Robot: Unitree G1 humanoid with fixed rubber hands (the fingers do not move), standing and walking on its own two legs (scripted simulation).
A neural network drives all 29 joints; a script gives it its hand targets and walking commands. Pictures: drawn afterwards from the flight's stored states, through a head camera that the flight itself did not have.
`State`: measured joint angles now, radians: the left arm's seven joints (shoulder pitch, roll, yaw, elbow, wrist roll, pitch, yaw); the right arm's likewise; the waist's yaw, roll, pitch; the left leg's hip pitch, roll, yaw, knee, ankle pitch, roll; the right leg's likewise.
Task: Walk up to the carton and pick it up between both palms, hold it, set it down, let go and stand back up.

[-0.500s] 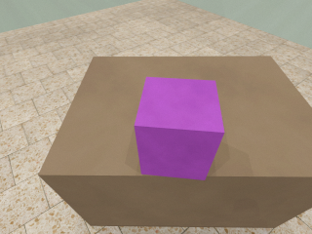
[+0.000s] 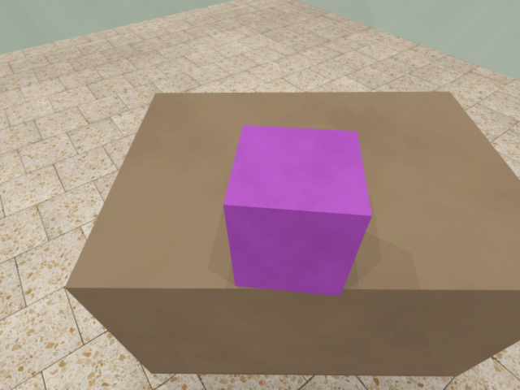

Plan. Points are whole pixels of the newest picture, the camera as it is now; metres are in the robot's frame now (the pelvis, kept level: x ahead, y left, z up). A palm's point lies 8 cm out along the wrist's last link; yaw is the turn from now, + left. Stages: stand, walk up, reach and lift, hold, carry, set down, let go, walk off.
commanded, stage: stand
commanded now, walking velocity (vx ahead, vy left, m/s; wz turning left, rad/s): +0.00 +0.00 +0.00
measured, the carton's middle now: (292, 212) +0.43 -0.03 +0.01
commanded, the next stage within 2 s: none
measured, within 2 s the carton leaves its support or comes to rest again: neither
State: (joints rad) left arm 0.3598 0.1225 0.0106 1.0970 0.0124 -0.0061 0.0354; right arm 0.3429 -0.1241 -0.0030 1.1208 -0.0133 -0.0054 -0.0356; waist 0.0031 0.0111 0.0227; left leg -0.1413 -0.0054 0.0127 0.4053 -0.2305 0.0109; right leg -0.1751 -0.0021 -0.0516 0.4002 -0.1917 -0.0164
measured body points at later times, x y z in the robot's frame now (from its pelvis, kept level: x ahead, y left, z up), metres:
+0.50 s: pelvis +0.00 -0.01 +0.00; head +0.00 -0.01 +0.45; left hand -0.04 +0.20 -0.16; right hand -0.05 -0.21 -0.17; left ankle -0.01 +0.11 -0.74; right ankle +0.02 -0.11 -0.74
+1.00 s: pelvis +0.01 -0.02 +0.00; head +0.01 -0.02 +0.45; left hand -0.03 +0.19 -0.16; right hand -0.03 -0.21 -0.17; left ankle -0.01 +0.11 -0.74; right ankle +0.02 -0.11 -0.74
